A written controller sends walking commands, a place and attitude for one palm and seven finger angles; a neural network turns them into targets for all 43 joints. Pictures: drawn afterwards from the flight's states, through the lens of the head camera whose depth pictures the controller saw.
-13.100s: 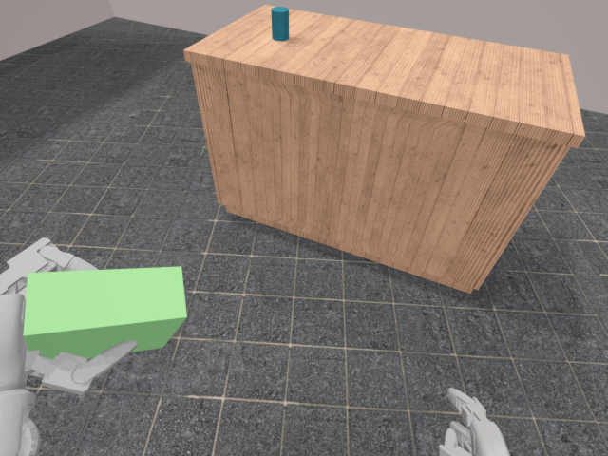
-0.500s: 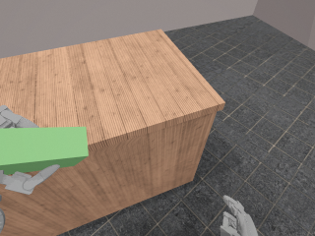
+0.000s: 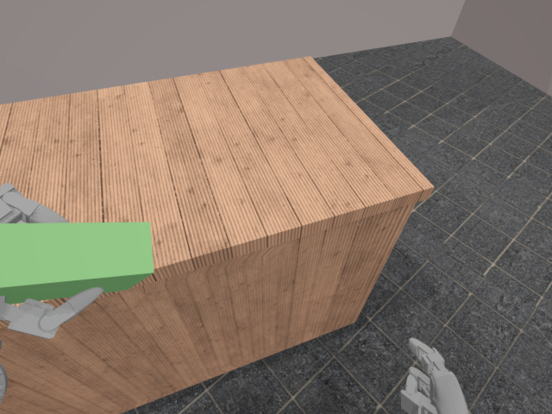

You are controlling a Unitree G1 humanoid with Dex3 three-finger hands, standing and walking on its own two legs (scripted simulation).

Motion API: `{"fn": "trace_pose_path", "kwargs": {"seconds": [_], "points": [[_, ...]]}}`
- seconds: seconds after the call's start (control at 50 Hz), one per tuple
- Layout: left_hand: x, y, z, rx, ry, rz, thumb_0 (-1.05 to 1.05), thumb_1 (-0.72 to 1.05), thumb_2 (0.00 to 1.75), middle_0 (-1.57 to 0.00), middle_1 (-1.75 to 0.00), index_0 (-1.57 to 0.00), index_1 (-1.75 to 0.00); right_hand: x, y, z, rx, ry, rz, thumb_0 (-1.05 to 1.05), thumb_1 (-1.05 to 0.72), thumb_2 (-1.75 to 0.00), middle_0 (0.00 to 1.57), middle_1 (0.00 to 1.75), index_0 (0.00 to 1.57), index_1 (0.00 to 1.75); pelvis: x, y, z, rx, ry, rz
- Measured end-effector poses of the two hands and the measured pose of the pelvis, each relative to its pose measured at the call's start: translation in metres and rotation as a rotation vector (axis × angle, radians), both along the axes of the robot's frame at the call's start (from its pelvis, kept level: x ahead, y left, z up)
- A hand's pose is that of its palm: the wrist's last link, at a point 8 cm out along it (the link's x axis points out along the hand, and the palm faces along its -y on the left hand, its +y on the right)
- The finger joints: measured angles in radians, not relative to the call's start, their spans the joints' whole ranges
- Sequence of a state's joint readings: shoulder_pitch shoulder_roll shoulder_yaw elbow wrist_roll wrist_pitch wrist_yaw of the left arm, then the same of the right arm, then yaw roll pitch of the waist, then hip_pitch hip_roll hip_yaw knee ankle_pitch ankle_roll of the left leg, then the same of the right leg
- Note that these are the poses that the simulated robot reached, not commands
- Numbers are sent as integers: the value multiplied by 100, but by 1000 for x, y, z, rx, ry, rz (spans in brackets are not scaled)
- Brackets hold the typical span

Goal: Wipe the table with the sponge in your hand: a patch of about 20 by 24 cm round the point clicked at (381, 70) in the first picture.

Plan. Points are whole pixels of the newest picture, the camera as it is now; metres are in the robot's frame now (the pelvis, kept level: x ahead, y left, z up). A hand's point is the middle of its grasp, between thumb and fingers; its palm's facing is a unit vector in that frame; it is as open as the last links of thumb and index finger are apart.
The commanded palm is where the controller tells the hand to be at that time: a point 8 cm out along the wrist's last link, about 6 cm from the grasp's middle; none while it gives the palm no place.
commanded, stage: shuffle to correct the standing spot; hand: left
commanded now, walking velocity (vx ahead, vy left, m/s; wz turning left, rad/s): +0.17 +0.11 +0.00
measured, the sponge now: (96, 262) +0.24 +0.21 +0.17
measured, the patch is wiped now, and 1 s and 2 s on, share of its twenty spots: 0.00 0.00 0.00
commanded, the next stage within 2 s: come to a stop and stand still in 0.60 s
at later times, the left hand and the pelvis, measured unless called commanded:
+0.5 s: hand (17, 243) +0.24 +0.28 +0.19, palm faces +0.40 -0.80 -0.44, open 9.7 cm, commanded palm +0.19 +0.32 +0.20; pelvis +0.03 +0.05 +0.00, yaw +0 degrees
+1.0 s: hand (29, 201) +0.29 +0.29 +0.19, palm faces +0.38 -0.83 -0.41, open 9.7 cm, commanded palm +0.24 +0.34 +0.20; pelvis +0.08 +0.06 +0.01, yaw +0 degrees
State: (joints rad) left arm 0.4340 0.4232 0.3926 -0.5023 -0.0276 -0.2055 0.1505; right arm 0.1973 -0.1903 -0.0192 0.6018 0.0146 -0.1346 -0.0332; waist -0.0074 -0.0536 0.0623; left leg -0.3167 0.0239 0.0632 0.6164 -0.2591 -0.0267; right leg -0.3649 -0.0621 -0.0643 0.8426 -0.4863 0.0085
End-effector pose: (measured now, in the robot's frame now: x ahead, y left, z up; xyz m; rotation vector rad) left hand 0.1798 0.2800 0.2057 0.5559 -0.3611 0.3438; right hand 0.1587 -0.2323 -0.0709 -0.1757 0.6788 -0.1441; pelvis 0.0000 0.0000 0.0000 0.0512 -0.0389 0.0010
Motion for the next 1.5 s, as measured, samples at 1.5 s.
{"fn": "trace_pose_path", "kwargs": {"seconds": [1.5], "points": [[54, 74, -22, -68, 204, -139, 0, -46, 101, -81, -133, -78, -135, 29, 83, 22, -13, 5, -40, 2, -90, -90, 20, 30, 20, 30, 41, 95, 17, -65, 4, -48]]}}
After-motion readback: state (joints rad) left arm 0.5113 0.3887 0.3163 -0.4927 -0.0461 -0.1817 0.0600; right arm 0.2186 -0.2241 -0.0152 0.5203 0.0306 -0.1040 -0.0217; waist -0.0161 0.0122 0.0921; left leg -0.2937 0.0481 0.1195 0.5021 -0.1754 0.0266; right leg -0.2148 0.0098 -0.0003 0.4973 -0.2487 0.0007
